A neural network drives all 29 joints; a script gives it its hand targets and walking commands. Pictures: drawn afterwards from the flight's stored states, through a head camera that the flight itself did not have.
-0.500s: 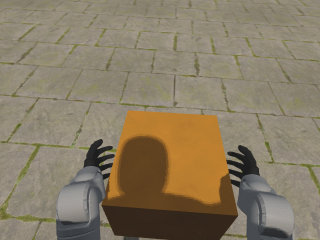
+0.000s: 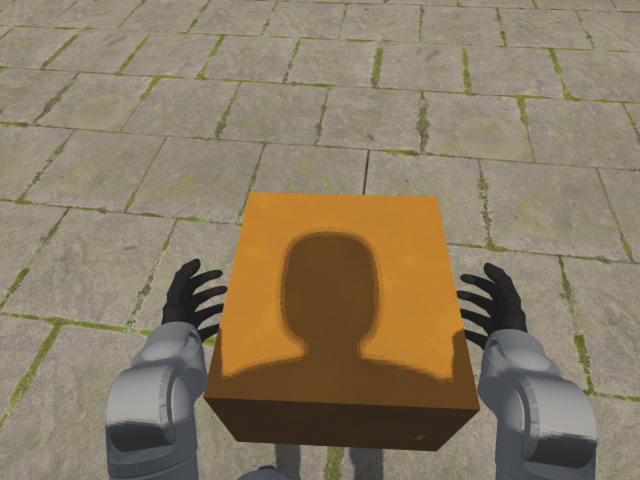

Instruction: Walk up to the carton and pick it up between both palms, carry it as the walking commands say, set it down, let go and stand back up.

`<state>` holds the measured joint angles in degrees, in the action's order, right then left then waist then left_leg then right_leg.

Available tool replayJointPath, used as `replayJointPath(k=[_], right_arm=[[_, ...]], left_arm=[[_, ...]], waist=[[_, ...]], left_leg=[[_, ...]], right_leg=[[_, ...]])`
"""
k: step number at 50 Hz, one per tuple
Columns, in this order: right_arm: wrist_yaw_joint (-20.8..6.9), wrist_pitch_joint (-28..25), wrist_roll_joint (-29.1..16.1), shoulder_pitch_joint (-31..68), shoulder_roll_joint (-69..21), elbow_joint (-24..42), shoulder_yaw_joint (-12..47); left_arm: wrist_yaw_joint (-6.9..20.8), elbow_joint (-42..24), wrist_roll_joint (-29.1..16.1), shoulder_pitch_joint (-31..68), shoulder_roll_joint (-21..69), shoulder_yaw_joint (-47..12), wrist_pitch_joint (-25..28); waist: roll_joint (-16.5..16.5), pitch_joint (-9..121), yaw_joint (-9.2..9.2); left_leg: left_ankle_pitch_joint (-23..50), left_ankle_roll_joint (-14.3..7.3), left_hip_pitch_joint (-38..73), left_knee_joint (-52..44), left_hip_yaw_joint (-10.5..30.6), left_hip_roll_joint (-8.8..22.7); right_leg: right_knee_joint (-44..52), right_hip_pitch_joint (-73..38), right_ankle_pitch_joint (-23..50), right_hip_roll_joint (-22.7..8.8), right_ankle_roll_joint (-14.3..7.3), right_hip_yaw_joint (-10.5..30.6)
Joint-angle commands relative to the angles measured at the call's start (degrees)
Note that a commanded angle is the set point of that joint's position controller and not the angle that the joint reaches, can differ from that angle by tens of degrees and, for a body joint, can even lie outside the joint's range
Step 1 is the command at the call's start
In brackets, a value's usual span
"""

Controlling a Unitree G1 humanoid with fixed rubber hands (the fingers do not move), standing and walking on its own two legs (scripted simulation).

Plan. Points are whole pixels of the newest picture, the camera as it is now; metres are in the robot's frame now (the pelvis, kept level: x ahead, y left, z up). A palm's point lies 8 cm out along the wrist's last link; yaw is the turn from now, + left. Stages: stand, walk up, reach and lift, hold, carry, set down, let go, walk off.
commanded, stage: carry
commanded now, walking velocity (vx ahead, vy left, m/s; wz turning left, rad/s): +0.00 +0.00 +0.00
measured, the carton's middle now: (339, 316) +0.33 +0.00 -0.02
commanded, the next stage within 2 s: none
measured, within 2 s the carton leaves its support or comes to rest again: neither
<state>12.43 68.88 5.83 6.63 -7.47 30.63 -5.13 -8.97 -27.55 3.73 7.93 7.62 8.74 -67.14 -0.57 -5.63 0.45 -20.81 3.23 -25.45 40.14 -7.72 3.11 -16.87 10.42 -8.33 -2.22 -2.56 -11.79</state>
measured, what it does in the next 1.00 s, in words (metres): walks ahead: left foot, then left foot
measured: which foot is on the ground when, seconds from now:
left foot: up 0.00-0.10, down 0.12-0.82, up 0.84-0.98, down 1.00-1.00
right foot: down 0.00-1.00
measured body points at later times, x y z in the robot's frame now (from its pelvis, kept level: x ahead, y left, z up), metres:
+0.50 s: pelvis +0.17 +0.03 +0.00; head +0.18 +0.03 +0.45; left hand +0.44 +0.18 +0.07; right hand +0.41 -0.16 +0.08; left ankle +0.14 +0.10 -0.74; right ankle +0.02 -0.09 -0.73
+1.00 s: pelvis +0.21 +0.00 -0.02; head +0.21 +0.01 +0.43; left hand +0.50 +0.15 +0.03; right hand +0.47 -0.19 +0.04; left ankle +0.27 +0.08 -0.75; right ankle +0.04 -0.08 -0.74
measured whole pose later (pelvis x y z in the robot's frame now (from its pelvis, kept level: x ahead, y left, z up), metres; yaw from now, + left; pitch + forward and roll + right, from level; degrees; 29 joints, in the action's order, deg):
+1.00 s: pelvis +0.21 +0.00 -0.02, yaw -4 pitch +2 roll +0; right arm 9.9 63.3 8.5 5.2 -7.4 18.4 -6.7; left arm -7.5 -14.1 6.8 8.6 7.6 8.6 -62.2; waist 1.3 2.3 -0.5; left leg -7.8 -2.2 -22.0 30.2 -11.4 1.2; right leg -30.2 1.4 -25.0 -2.5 -0.3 -9.6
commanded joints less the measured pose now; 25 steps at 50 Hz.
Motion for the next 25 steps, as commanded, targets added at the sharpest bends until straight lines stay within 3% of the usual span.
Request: replayJointPath(k=[1, 3, 4, 5, 7, 8, 10, 12, 14, 17, 22, 25], right_arm=[[-15.4, -2.2, -21.2, 23.8, -53.9, 5.5, 40.5], [-15.2, -1.3, -20.3, 22.2, -51.7, 3.6, 39.5], [-15.2, -0.9, -19.7, 22.3, -50.3, 2.3, 38.6], [-15.1, -0.5, -19.5, 22.6, -48.8, 1.7, 37.7], [-14.9, 0.8, -19.0, 22.8, -46.4, 0.0, 36.7], [-14.9, 1.3, -18.1, 21.2, -46.9, -2.7, 35.1], [-14.6, 1.5, -17.1, 19.4, -47.0, -5.5, 33.2], [-14.4, 1.4, -17.6, 20.6, -47.7, -3.7, 33.8], [-14.4, 1.3, -18.9, 22.9, -49.1, -1.5, 35.0], [-14.4, 0.8, -20.3, 24.4, -50.5, 1.4, 36.4], [-14.6, 0.0, -21.5, 24.6, -51.3, 4.2, 38.0], [-14.5, -0.2, -21.6, 22.6, -51.1, 3.9, 38.4]], left_arm=[[14.5, -7.3, -20.3, 22.6, 52.5, -41.3, 0.9], [14.2, -5.0, -19.3, 21.9, 50.3, -40.5, -0.1], [14.1, -4.0, -18.9, 21.9, 48.8, -40.0, -0.6], [13.9, -3.4, -18.6, 21.7, 48.0, -39.7, -1.3], [13.1, -0.5, -17.6, 20.4, 46.7, -38.5, -2.6], [13.0, 0.4, -17.4, 19.8, 46.7, -38.6, -3.0], [13.0, 0.7, -18.5, 23.3, 46.5, -39.3, -3.6], [13.0, 0.4, -19.5, 23.1, 47.7, -39.7, -3.6], [12.9, -1.2, -20.4, 23.2, 49.2, -40.6, -3.5], [12.7, -3.8, -21.5, 23.5, 51.2, -42.0, -2.9], [12.5, -6.1, -21.9, 22.4, 52.0, -42.8, -2.0], [12.5, -5.6, -21.5, 21.0, 51.2, -42.6, -1.8]], waist=[[7.5, 27.6, -1.16], [6.0, 26.2, -0.52], [3.1, 26.1, -0.66], [-0.9, 27.4, -1.12], [-3.4, 24.6, -1.68], [-4.5, 23.7, -1.64], [-3.8, 21.9, -0.99], [-0.8, 23.7, -1.22], [0.9, 25.5, -1.18], [0.2, 29.0, -1.03], [-2.3, 29.6, -1.01], [-3.0, 29.0, -0.93]], left_leg=[[9.7, -1.5, 11.0, -8.7, 0.2, 0.4], [15.9, -3.0, 14.7, -15.0, 0.0, 0.7], [25.1, -3.9, 16.7, -16.8, 1.6, 3.2], [38.1, -4.7, 20.2, -14.8, 4.1, 7.3], [46.9, -5.0, 22.3, -11.7, 4.8, 11.0], [41.8, -5.3, 20.8, -10.5, 3.7, 9.8], [35.9, -4.2, 15.7, -13.1, 3.3, 7.6], [42.3, -4.3, 16.8, -10.4, 1.3, 7.3], [46.5, -4.8, 19.3, -9.0, 0.8, 7.5], [52.7, -5.0, 22.5, -7.8, 0.7, 8.1], [61.0, -5.9, 27.1, -7.8, 0.8, 8.1], [62.3, -5.7, 28.8, -7.7, -0.4, 6.3]], right_leg=[[-3.1, -11.9, 36.1, -14.4, -3.1, 4.0], [-6.5, -9.8, 31.6, -11.5, -1.1, 3.6], [-8.4, -8.9, 28.6, -9.8, 0.4, 3.0], [-9.2, -6.7, 19.8, -8.1, 1.8, 3.5], [-8.1, -1.6, 6.2, -6.2, 2.6, 5.2], [-5.4, -1.4, 8.5, -6.0, 2.6, 6.3], [-7.7, -6.1, 14.2, -6.8, 3.2, 5.9], [-8.6, -8.6, 24.2, -7.7, 3.6, 6.0], [-10.0, -8.1, 27.2, -7.5, 3.7, 5.8], [-12.5, -7.8, 26.7, -6.8, 3.6, 4.7], [-11.2, -2.8, 16.1, -3.7, 3.4, 2.8], [-8.9, -2.4, 18.5, -2.0, 3.1, 1.6]])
